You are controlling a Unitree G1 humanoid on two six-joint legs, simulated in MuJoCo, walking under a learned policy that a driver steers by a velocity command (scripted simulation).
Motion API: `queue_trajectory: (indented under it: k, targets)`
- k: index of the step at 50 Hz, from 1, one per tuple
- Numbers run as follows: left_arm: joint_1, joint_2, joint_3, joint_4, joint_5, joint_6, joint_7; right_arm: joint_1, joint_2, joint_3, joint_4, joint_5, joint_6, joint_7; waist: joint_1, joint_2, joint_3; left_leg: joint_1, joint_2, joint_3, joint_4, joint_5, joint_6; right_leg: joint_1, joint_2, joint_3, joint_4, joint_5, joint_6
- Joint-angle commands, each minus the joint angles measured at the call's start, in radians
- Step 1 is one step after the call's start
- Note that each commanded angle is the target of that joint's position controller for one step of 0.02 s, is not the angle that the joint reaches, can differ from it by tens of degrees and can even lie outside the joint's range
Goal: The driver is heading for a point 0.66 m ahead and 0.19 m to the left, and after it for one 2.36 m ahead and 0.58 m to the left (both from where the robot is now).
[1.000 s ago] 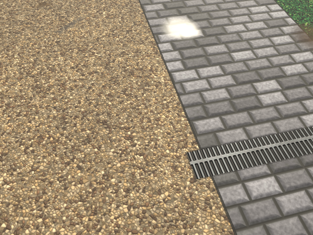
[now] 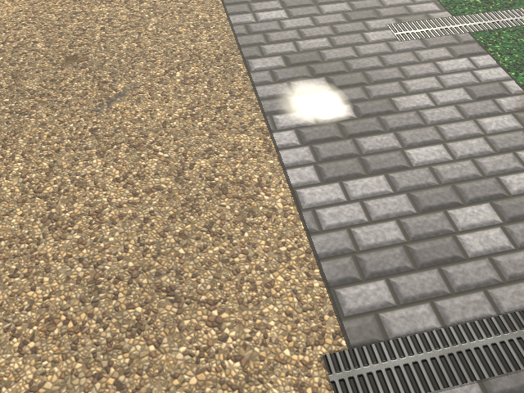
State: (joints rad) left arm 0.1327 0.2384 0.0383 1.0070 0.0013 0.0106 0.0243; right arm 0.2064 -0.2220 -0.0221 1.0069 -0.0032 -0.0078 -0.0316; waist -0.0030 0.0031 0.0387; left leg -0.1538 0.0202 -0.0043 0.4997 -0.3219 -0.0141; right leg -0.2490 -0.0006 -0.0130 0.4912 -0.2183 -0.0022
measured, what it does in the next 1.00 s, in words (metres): walks ahead: left foot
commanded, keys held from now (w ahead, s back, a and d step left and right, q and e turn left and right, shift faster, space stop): no key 0.18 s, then w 0.28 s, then w+q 0.54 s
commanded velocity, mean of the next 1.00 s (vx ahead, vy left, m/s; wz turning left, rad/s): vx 0.30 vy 0.00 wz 0.20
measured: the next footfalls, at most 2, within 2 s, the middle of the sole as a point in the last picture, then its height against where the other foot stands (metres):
left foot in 0.90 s outside the picture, level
right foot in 1.40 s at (252, 303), level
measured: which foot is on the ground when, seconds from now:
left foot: down 0.00-0.44, up 0.46-0.88, down 0.90-1.00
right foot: down 0.00-0.92, up 0.94-1.00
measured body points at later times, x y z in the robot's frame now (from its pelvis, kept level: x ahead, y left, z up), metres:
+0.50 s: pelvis +0.07 -0.03 -0.01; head +0.07 -0.04 +0.44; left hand +0.09 +0.24 -0.15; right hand +0.07 -0.29 -0.16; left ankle -0.03 +0.12 -0.69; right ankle +0.04 -0.11 -0.74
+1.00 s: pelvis +0.31 +0.05 -0.02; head +0.34 +0.06 +0.43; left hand +0.26 +0.31 -0.16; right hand +0.53 -0.16 -0.13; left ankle +0.38 +0.13 -0.74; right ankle +0.17 -0.13 -0.62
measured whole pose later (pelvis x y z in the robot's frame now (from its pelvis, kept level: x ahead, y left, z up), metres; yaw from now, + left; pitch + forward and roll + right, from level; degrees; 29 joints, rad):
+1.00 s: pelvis +0.31 +0.05 -0.02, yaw +15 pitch +0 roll +0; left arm 0.30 0.25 0.03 1.00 -0.02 -0.12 0.01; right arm 0.08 -0.26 -0.08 0.83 0.02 -0.06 0.05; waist 0.01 0.00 0.07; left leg -0.43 -0.09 0.05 0.60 -0.18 0.12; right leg -0.25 -0.04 0.01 1.24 -0.42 -0.02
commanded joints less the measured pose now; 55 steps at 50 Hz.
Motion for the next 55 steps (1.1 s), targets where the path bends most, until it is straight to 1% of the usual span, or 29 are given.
queue_trajectory:
  k: [1,9,10,12,14,17,18,19,21,22,23,24,25,26,27,29,31,34,39,42,44,45,46,47,48,49,50,52,55]
  targets:
    - [-0.007,0.102,0.018,-0.017,-0.001,-0.003,0.007,0.033,-0.117,-0.022,-0.014,0.000,-0.005,-0.003,-0.001,-0.002,-0.057,-0.056,0.029,-0.022,-0.087,0.280,0.021,0.115,-0.036,0.036,-0.040,0.267,-0.032]
    - [-0.017,0.104,0.018,0.029,-0.002,0.003,0.013,0.036,-0.108,-0.018,0.019,-0.002,0.000,-0.006,0.002,0.005,-0.036,-0.057,0.020,-0.011,-0.108,0.236,0.018,0.114,-0.036,0.035,-0.053,0.227,-0.027]
    - [-0.001,0.094,0.016,0.044,-0.002,0.004,0.013,0.058,-0.100,-0.017,0.034,0.000,0.001,-0.007,0.001,0.008,-0.056,-0.049,0.011,-0.001,-0.116,0.130,0.022,0.119,-0.022,0.020,-0.052,0.119,-0.028]
    - [0.003,0.104,0.023,0.053,-0.012,0.007,0.014,0.060,-0.123,-0.026,0.035,0.010,0.005,-0.011,0.002,0.032,-0.002,-0.101,0.009,-0.019,-0.126,-0.199,0.062,0.048,0.015,-0.012,-0.016,-0.239,-0.039]
    - [-0.021,0.103,0.023,0.040,-0.012,-0.010,0.011,0.068,-0.142,-0.033,0.022,0.017,-0.004,-0.015,-0.011,0.052,0.087,-0.144,0.059,-0.099,-0.167,-0.410,0.107,-0.077,0.016,-0.003,0.015,-0.391,-0.052]
    - [-0.055,0.054,0.016,0.019,-0.022,-0.061,-0.010,0.149,-0.200,-0.055,0.042,0.033,-0.037,-0.009,-0.031,0.179,0.134,-0.068,0.247,-0.366,-0.294,-0.495,0.214,-0.212,0.021,-0.052,0.211,-0.218,-0.047]
    - [-0.055,0.048,0.014,0.014,-0.027,-0.075,-0.020,0.139,-0.197,-0.057,0.039,0.034,-0.046,-0.005,-0.022,0.186,0.152,-0.086,0.287,-0.413,-0.303,-0.447,0.235,-0.212,-0.005,-0.029,0.233,-0.194,-0.061]
    - [-0.027,0.048,0.015,0.020,-0.032,-0.086,-0.027,0.109,-0.182,-0.053,0.028,0.033,-0.053,-0.001,0.004,0.171,0.151,-0.094,0.281,-0.388,-0.281,-0.373,0.226,-0.180,-0.013,-0.027,0.191,-0.198,-0.077]
    - [0.132,0.065,0.028,0.082,-0.036,-0.096,-0.031,0.018,-0.165,-0.049,-0.009,0.035,-0.056,0.009,0.087,0.121,0.110,-0.209,0.180,-0.229,-0.162,-0.200,0.159,0.090,0.009,-0.033,0.005,-0.143,-0.094]
    - [0.251,0.129,0.049,0.117,-0.029,-0.098,-0.028,-0.034,-0.136,-0.040,-0.041,0.032,-0.064,0.012,0.131,-0.007,0.071,-0.324,0.080,-0.093,0.056,-0.008,0.100,0.248,-0.076,0.138,-0.092,-0.152,-0.128]
    - [0.389,0.253,0.083,0.150,-0.032,-0.101,-0.036,-0.047,-0.083,-0.029,-0.084,0.023,-0.080,0.008,0.158,-0.292,0.000,-0.505,-0.056,0.063,0.409,-0.056,0.022,0.422,-0.276,0.527,-0.248,-0.203,-0.252]
    - [0.394,0.201,0.060,0.144,-0.010,-0.115,-0.041,-0.054,-0.106,-0.035,-0.092,0.039,-0.093,0.007,0.144,-0.244,-0.022,-0.623,-0.055,-0.053,0.642,-0.239,0.026,0.454,-0.384,0.718,-0.307,-0.183,-0.309]
    - [0.330,0.137,0.041,0.125,-0.006,-0.128,-0.038,-0.033,-0.113,-0.039,-0.081,0.064,-0.101,0.015,0.103,-0.138,0.028,-0.685,-0.011,-0.126,0.753,-0.192,0.059,0.434,-0.385,0.620,-0.280,-0.124,-0.282]
    - [0.288,0.104,0.030,0.105,-0.006,-0.135,-0.038,-0.011,-0.101,-0.038,-0.064,0.070,-0.104,0.022,0.078,-0.094,0.033,-0.695,0.020,-0.139,0.765,-0.100,0.087,0.416,-0.344,0.489,-0.276,-0.073,-0.239]
    - [0.259,0.089,0.022,0.097,-0.007,-0.136,-0.039,-0.016,-0.102,-0.045,-0.061,0.065,-0.105,0.026,0.059,-0.067,0.058,-0.707,0.043,-0.143,0.720,-0.019,0.101,0.395,-0.317,0.378,-0.286,0.016,-0.203]
    - [0.255,0.045,0.004,0.093,0.002,-0.127,-0.035,-0.021,-0.099,-0.056,-0.058,0.051,-0.091,0.037,0.044,-0.095,0.043,-0.631,0.069,-0.114,0.624,0.085,0.103,0.350,-0.247,0.184,-0.296,0.189,-0.139]
    - [0.278,0.062,0.002,0.093,0.013,-0.120,-0.022,-0.041,-0.060,-0.051,-0.067,0.044,-0.071,0.048,0.043,-0.081,0.040,-0.610,0.065,-0.080,0.570,0.145,0.078,0.312,-0.232,0.100,-0.322,0.262,-0.141]
    - [0.250,0.110,0.007,0.074,0.019,-0.116,-0.004,-0.167,-0.026,-0.033,-0.135,0.036,-0.062,0.053,0.048,-0.057,0.090,-0.584,0.062,-0.035,0.365,0.253,0.050,0.217,-0.224,0.006,-0.383,0.276,-0.144]
    - [0.314,0.135,0.015,0.079,-0.001,-0.109,0.005,-0.308,-0.032,-0.018,-0.219,0.032,-0.057,0.082,0.070,-0.057,0.125,-0.506,0.044,0.059,0.170,0.331,0.084,0.247,-0.251,-0.112,-0.388,0.362,-0.131]
    - [0.290,0.170,0.027,0.059,-0.005,-0.092,0.009,-0.282,-0.074,-0.038,-0.246,0.031,-0.057,0.100,0.009,-0.094,0.061,-0.395,-0.020,0.120,0.146,0.239,0.140,0.346,-0.275,-0.171,-0.224,0.826,-0.104]
    - [0.254,0.197,0.036,0.029,0.001,-0.072,0.017,-0.078,-0.147,-0.079,-0.207,0.035,-0.050,0.105,-0.108,-0.129,-0.073,-0.133,-0.092,0.150,0.141,0.190,0.187,0.324,-0.270,-0.192,0.076,1.064,-0.081]
    - [0.241,0.198,0.034,0.010,0.002,-0.071,0.017,0.079,-0.207,-0.114,-0.169,0.038,-0.041,0.093,-0.188,-0.100,-0.149,0.125,-0.094,0.086,0.092,0.197,0.224,0.170,-0.232,-0.193,0.317,0.941,-0.050]
    - [0.269,0.114,0.012,-0.027,0.021,-0.087,0.006,0.178,-0.282,-0.134,-0.152,0.036,-0.028,0.068,-0.159,0.118,-0.244,0.419,0.130,-0.313,0.041,0.062,0.320,-0.167,-0.108,-0.194,0.704,0.250,-0.002]
    - [0.302,0.035,-0.015,-0.070,-0.002,-0.134,-0.014,0.151,-0.305,-0.125,-0.180,0.023,-0.038,0.068,-0.090,0.221,-0.390,0.566,0.337,-0.883,-0.189,-0.125,0.485,-0.416,0.067,0.018,0.973,-0.349,0.011]
    - [0.163,0.128,0.013,-0.108,-0.038,-0.170,-0.026,0.134,-0.230,-0.105,-0.173,0.015,-0.053,0.068,-0.127,0.126,-0.286,0.497,0.296,-0.804,-0.257,-0.126,0.413,-0.528,0.003,0.136,1.004,-0.289,-0.021]
    - [0.114,0.151,0.018,-0.134,-0.054,-0.186,-0.026,0.073,-0.188,-0.093,-0.181,0.016,-0.067,0.068,-0.092,0.078,-0.162,0.345,0.259,-0.631,-0.263,-0.043,0.367,-0.543,-0.045,0.116,0.936,-0.190,-0.044]
    - [0.115,0.146,0.024,-0.123,-0.039,-0.187,-0.014,-0.012,-0.163,-0.084,-0.203,0.017,-0.079,0.074,-0.033,-0.027,-0.098,0.179,0.207,-0.510,-0.274,0.074,0.332,-0.477,-0.090,0.112,0.840,-0.123,-0.043]
    - [0.158,0.155,0.042,-0.121,-0.014,-0.156,-0.004,-0.086,-0.131,-0.071,-0.232,0.005,-0.085,0.072,0.034,-0.007,-0.067,-0.013,0.142,-0.377,-0.297,0.202,0.302,-0.340,-0.138,0.120,0.719,-0.075,-0.024]
    - [0.096,0.127,0.045,-0.167,0.015,-0.123,0.004,-0.034,-0.163,-0.076,-0.227,0.014,-0.088,0.052,0.037,0.015,-0.037,-0.137,0.108,-0.297,-0.325,0.281,0.312,-0.321,-0.135,0.084,0.563,-0.003,0.029]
